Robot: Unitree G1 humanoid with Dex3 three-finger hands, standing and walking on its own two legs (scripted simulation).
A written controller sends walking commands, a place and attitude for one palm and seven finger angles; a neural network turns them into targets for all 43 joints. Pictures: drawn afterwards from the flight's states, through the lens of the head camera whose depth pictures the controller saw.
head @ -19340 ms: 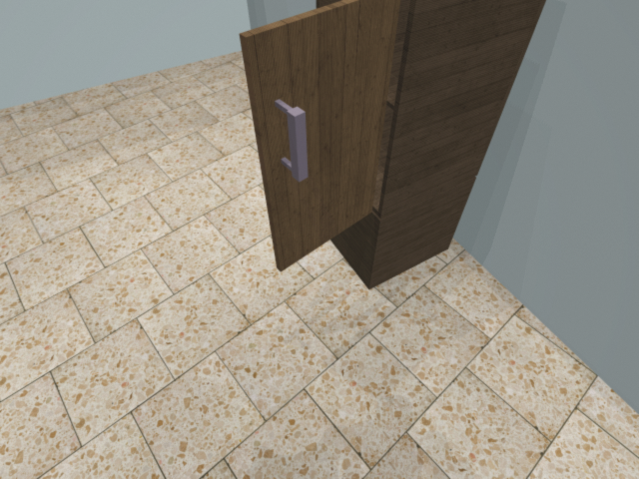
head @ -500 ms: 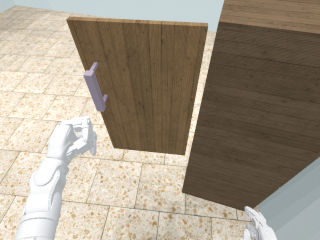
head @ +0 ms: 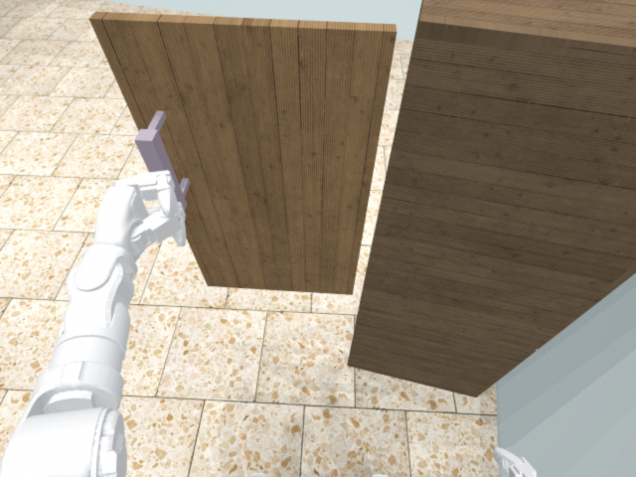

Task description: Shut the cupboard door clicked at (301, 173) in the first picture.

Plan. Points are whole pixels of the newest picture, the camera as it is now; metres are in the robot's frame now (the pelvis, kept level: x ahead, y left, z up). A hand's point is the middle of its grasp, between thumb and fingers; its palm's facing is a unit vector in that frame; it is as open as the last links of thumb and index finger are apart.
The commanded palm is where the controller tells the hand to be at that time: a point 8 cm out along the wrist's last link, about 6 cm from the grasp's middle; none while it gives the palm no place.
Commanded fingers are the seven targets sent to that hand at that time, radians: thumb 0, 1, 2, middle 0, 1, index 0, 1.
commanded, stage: bring the fist close to the handle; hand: left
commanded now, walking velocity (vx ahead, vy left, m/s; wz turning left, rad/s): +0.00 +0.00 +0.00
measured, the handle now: (168, 165) +0.51 +0.22 +0.09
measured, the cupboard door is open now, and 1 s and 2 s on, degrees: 100 95 76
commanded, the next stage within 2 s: push the door shut along its arc in 0.32 s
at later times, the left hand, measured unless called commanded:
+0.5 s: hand (173, 218) +0.41 +0.19 +0.09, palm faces -0.07 -1.00 -0.01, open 3.1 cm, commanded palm +0.40 +0.24 +0.09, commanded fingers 0.00 0.90 0.90 -1.30 -1.50 -1.30 -1.50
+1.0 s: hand (186, 186) +0.46 +0.18 +0.10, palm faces -0.18 -0.98 -0.01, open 3.2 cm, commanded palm +0.46 +0.23 +0.09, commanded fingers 0.00 0.90 0.90 -1.30 -1.50 -1.30 -1.50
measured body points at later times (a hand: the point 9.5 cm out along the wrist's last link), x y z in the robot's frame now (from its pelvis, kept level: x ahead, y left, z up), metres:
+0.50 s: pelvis +0.01 +0.00 +0.00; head +0.06 +0.00 +0.45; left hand +0.41 +0.24 +0.09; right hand +0.09 -0.26 -0.11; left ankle +0.01 +0.11 -0.71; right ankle +0.01 -0.10 -0.71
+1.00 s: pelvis +0.00 +0.01 -0.01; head +0.08 +0.01 +0.43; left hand +0.47 +0.24 +0.10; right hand +0.03 -0.27 -0.13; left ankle +0.01 +0.11 -0.71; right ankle +0.01 -0.10 -0.71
